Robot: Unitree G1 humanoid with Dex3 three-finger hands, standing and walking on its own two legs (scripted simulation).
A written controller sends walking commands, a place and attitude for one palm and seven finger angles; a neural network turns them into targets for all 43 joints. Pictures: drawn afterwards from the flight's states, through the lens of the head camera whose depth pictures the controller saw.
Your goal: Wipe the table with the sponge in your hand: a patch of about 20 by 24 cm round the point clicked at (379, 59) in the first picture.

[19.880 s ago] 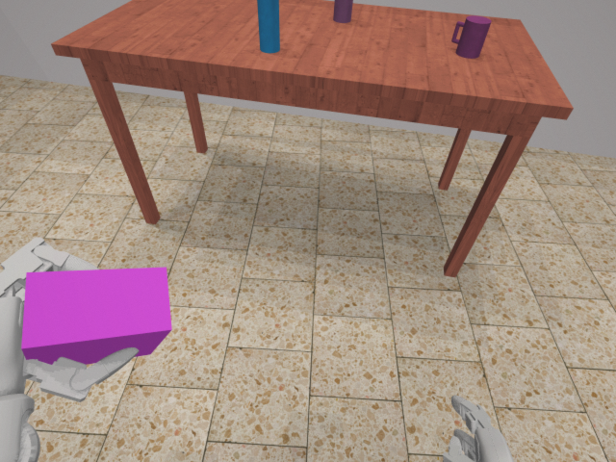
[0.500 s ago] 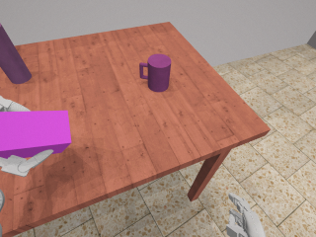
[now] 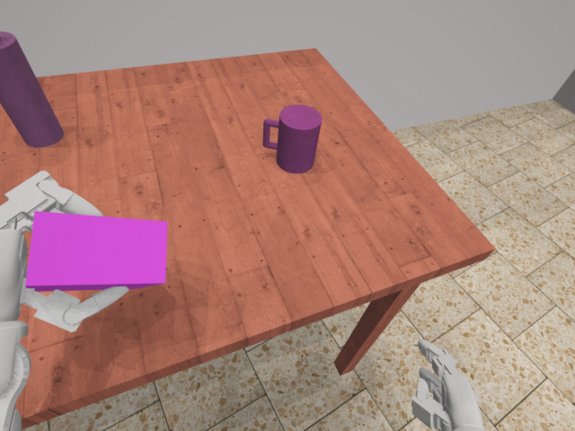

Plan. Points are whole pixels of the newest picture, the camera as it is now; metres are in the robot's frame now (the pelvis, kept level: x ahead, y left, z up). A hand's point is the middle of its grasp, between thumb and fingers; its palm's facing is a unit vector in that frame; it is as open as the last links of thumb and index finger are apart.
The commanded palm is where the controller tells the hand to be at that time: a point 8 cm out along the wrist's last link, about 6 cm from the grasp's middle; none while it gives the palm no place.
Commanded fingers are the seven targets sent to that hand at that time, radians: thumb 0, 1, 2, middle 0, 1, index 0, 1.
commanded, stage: come to a stop and stand still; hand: left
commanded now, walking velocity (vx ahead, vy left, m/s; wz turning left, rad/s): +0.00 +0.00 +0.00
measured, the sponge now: (114, 257) +0.24 +0.23 +0.15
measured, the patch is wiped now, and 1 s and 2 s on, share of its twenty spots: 0.00 0.00 0.00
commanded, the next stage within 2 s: look again from close up in 0.62 s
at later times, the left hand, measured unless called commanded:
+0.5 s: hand (30, 270) +0.21 +0.29 +0.17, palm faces +0.46 -0.84 -0.28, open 10.2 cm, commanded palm +0.15 +0.31 +0.18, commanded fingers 0.00 0.10 1.30 -1.20 -1.60 -1.20 -1.60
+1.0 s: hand (52, 280) +0.21 +0.27 +0.16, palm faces +0.40 -0.85 -0.34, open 10.2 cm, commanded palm +0.15 +0.30 +0.18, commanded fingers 0.00 0.10 1.30 -1.20 -1.60 -1.20 -1.60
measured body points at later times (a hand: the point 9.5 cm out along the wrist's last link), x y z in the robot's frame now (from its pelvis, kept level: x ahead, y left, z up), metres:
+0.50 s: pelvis -0.01 +0.03 +0.00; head +0.01 +0.06 +0.45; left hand +0.18 +0.33 +0.18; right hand +0.17 -0.19 -0.07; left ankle +0.01 +0.08 -0.74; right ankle +0.02 -0.11 -0.74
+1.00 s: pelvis -0.01 +0.02 +0.00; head +0.01 +0.05 +0.45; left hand +0.18 +0.31 +0.18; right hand +0.18 -0.20 -0.06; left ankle +0.01 +0.08 -0.74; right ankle +0.02 -0.11 -0.74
